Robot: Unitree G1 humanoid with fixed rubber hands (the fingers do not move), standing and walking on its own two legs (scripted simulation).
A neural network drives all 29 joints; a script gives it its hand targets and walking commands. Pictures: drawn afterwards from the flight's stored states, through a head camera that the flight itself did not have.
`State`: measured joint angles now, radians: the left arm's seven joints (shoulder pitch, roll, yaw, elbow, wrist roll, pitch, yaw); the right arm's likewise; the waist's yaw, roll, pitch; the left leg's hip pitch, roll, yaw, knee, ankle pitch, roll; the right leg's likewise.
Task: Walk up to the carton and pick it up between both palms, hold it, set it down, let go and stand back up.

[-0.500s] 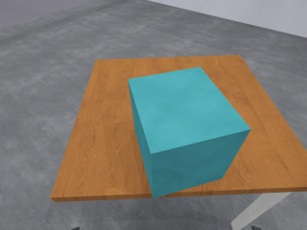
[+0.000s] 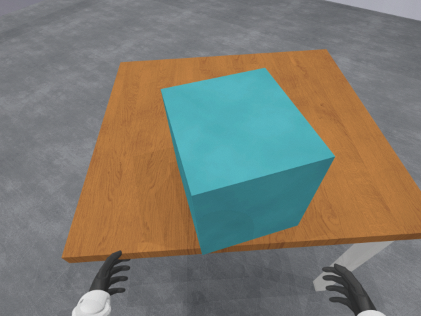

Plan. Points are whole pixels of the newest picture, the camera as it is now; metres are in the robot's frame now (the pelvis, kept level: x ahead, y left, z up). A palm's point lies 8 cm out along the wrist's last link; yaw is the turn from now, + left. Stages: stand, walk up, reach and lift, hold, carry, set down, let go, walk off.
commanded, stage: reach and lift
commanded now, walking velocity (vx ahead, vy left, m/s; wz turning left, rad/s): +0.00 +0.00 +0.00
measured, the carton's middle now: (233, 161) +0.40 -0.03 +0.05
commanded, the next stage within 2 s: none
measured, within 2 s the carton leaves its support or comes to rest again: neither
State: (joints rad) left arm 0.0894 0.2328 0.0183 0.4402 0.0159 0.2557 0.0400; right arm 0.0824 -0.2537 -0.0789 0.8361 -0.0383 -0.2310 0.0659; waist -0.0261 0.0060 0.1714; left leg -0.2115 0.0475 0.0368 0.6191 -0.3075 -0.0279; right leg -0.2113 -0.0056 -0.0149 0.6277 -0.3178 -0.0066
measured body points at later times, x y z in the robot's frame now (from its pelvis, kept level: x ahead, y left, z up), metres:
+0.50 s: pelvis +0.02 -0.02 +0.02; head +0.00 -0.01 +0.47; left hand +0.19 +0.20 -0.04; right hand +0.18 -0.26 -0.04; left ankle +0.02 +0.13 -0.73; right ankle +0.02 -0.12 -0.73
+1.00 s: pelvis +0.03 -0.02 +0.02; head -0.01 +0.00 +0.47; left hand +0.21 +0.16 +0.02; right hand +0.21 -0.27 +0.02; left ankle +0.02 +0.13 -0.73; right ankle +0.02 -0.12 -0.73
